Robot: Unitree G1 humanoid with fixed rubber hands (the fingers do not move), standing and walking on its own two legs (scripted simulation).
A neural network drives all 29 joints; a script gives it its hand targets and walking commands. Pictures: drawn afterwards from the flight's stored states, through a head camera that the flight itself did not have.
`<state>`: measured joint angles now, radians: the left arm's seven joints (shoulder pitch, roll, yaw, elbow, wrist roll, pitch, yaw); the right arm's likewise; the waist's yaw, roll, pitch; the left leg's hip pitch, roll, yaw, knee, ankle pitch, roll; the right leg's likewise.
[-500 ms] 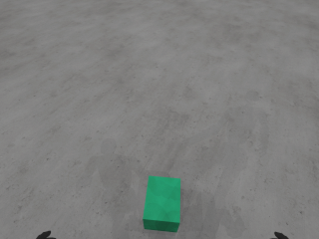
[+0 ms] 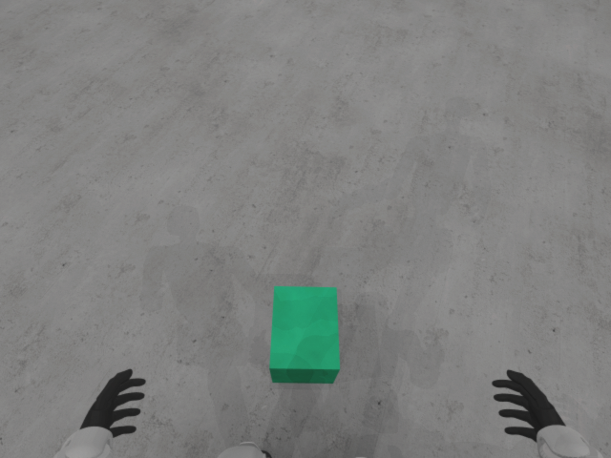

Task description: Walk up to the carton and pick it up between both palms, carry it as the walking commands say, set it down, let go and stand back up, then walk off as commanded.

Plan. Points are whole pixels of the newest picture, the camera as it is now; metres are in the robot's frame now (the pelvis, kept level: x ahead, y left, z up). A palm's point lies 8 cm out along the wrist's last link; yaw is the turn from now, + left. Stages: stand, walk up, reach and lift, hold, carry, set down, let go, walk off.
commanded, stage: reach and lift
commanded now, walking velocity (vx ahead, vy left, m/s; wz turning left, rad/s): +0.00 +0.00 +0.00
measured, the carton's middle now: (304, 335) +0.47 +0.00 -0.66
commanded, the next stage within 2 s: none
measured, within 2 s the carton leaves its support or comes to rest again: neither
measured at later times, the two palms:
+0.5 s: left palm (157, 353) +0.28 +0.24 -0.14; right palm (469, 345) +0.30 -0.25 -0.13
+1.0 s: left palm (210, 285) +0.42 +0.19 -0.19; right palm (417, 286) +0.43 -0.20 -0.19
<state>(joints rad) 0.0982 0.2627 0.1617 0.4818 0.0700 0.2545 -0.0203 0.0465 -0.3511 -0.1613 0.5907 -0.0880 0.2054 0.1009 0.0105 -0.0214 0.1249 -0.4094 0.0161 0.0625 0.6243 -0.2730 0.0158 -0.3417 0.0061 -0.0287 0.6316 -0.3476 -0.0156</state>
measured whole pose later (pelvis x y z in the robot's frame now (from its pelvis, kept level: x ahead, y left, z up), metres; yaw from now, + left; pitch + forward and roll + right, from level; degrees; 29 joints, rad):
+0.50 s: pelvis -0.06 -0.01 -0.05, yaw +1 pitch +18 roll +0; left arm -0.49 0.26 0.18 0.65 -0.04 0.32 0.05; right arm -0.57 -0.32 -0.18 0.76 -0.03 0.28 0.06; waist 0.01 0.00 0.11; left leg -0.95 0.01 0.03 0.93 -0.29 0.01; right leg -0.90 0.01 -0.03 0.99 -0.40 -0.03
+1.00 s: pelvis -0.06 -0.01 -0.09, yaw +0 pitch +39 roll +0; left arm -1.04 0.21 0.29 0.85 0.01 0.17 0.08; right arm -1.07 -0.29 -0.28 0.93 0.00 0.14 -0.01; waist 0.02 0.00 0.04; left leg -1.42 0.00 0.01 1.00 -0.25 0.01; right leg -1.37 0.02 -0.02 1.05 -0.36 -0.02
